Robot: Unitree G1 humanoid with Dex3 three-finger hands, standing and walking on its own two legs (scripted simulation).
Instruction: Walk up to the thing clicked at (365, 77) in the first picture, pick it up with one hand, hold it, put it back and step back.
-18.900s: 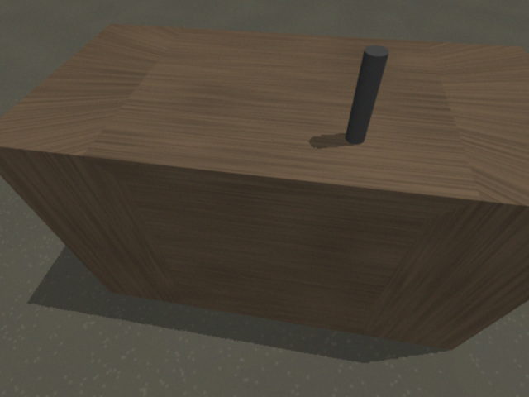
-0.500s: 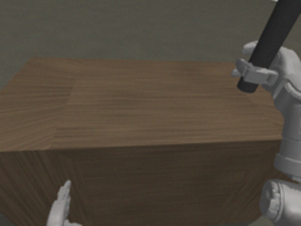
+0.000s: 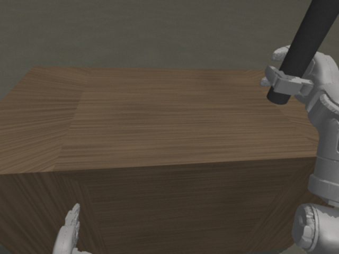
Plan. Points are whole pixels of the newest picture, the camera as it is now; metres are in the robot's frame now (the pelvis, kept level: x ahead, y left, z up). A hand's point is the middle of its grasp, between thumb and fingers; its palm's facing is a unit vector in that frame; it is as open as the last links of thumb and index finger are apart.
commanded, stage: crouch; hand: right
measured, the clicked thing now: (299, 54) +0.34 -0.19 +0.36
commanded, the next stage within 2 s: lower in 1.54 s
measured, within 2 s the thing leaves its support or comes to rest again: neither
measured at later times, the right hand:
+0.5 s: hand (259, 93) +0.41 -0.18 +0.24, palm faces +0.17 +0.99 +0.02, open 5.2 cm
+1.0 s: hand (254, 91) +0.47 -0.20 +0.21, palm faces +0.17 +0.99 +0.00, open 5.2 cm
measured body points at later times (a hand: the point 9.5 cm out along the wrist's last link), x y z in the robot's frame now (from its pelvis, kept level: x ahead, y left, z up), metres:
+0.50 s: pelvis -0.02 +0.00 +0.00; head -0.04 +0.02 +0.45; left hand +0.13 +0.26 -0.07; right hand +0.39 -0.23 +0.24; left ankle +0.02 +0.13 -0.73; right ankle +0.03 -0.14 -0.73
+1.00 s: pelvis +0.00 +0.00 +0.00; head +0.01 +0.00 +0.45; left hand +0.14 +0.26 -0.07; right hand +0.46 -0.25 +0.22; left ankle +0.02 +0.13 -0.73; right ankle +0.03 -0.14 -0.73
